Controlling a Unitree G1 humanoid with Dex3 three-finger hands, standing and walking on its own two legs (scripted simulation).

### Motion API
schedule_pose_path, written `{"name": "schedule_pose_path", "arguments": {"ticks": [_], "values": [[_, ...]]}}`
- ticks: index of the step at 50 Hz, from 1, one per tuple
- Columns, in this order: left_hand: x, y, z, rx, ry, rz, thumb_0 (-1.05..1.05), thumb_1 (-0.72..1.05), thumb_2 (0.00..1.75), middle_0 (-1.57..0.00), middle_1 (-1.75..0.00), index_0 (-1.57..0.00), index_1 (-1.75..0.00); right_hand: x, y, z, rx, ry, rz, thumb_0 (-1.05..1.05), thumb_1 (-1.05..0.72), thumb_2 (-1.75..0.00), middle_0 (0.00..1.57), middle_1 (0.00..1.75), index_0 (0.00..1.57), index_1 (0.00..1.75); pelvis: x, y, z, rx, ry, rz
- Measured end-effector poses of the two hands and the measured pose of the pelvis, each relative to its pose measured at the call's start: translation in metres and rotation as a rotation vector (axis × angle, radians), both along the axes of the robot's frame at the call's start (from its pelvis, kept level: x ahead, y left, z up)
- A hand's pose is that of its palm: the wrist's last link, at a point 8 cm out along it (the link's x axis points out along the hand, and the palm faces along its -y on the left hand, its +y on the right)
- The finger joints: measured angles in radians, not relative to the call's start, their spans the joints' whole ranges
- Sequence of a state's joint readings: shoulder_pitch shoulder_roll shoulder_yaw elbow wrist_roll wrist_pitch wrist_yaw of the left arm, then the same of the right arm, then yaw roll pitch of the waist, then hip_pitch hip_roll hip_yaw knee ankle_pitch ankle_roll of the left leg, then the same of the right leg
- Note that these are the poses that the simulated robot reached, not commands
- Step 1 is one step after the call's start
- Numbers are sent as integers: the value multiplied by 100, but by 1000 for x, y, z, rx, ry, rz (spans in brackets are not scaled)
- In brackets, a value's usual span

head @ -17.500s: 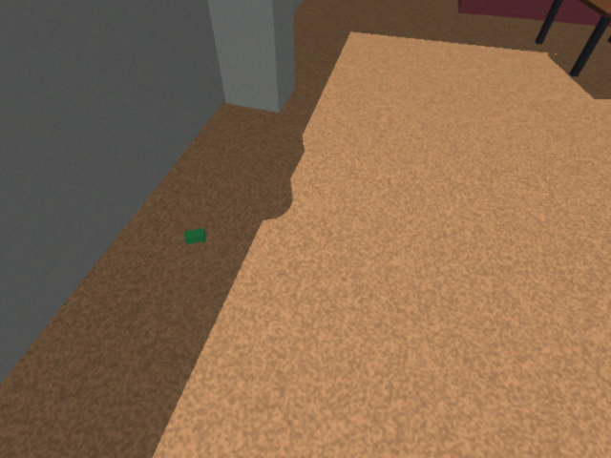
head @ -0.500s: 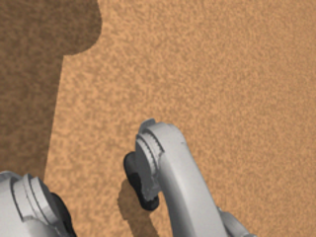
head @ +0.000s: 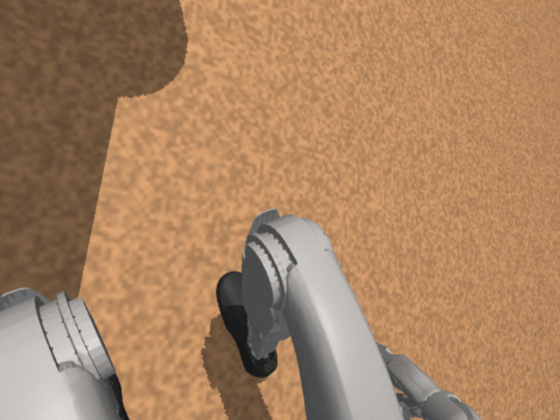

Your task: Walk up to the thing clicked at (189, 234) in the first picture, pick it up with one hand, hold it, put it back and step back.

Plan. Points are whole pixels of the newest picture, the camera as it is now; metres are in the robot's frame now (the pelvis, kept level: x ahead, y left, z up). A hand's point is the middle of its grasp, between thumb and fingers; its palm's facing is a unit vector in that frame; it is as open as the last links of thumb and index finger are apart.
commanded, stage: rest palm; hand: left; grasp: from above
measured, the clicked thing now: out of the picture +0.47 +0.35 -0.29
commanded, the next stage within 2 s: close in 0.56 s
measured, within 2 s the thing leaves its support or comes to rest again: neither
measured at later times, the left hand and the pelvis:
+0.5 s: hand out of the picture +0.46 +0.33 -0.26, palm faces -0.46 -0.13 -0.88, open 13.2 cm; pelvis +0.00 +0.00 +0.00, yaw -1 degrees
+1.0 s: hand out of the picture +0.46 +0.33 -0.25, palm faces -0.44 -0.11 -0.89, open 11.9 cm; pelvis +0.00 +0.00 +0.00, yaw -1 degrees
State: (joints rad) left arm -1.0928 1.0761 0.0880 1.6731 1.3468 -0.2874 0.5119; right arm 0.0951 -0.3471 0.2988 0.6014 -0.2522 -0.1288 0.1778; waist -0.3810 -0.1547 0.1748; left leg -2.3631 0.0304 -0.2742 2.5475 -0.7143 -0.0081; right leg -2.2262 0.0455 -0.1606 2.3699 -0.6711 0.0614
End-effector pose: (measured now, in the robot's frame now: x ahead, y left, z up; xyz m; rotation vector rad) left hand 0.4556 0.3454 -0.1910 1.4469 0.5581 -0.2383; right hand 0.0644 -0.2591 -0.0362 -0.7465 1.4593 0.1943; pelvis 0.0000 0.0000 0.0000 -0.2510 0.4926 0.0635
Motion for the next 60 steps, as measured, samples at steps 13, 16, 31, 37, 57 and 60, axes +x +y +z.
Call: {"name": "schedule_pose_path", "arguments": {"ticks": [13, 16, 31, 37, 57, 60], "values": [[5, -14, -7, 14, -23, -18, -1, -36, 86, -23, -85, -22, -85, -11, 12, -4, 49, -1, 0, 0, -90, -91, 20, 30, 20, 30, -2, 2, -2, -1, -6, -7], [7, -17, -9, 18, -26, -10, -1, -35, 85, -23, -85, -22, -85, -13, 13, -2, 52, 2, -3, 0, -90, -91, 20, 30, 20, 30, -2, 1, -2, -1, -6, -8], [9, -5, -9, 27, 4, 73, 0, -32, 82, -26, -82, -25, -82, -17, 6, 0, 54, 32, -6, 0, -91, -91, 20, 30, 20, 30, 0, -1, -1, -1, -1, -10], [2, -3, -12, 19, 42, 44, 0, -28, 80, -28, -82, -27, -82, -17, 5, -2, 48, 39, 5, 0, -90, -91, 20, 30, 20, 30, -2, -1, -1, -2, -13, -9], [12, -10, -3, 32, -36, 12, 0, -6, 62, -40, -74, -43, -71, -9, 10, 3, 40, -12, 18, 0, -89, -90, 20, 30, 20, 30, -4, 3, 1, -10, -11, -13], [12, -8, -3, 30, -29, 45, 0, -2, 59, -43, -72, -45, -69, -13, 11, 3, 48, 0, 11, 0, -90, -90, 20, 30, 20, 30, -4, 2, 2, -9, -5, -13]]}}
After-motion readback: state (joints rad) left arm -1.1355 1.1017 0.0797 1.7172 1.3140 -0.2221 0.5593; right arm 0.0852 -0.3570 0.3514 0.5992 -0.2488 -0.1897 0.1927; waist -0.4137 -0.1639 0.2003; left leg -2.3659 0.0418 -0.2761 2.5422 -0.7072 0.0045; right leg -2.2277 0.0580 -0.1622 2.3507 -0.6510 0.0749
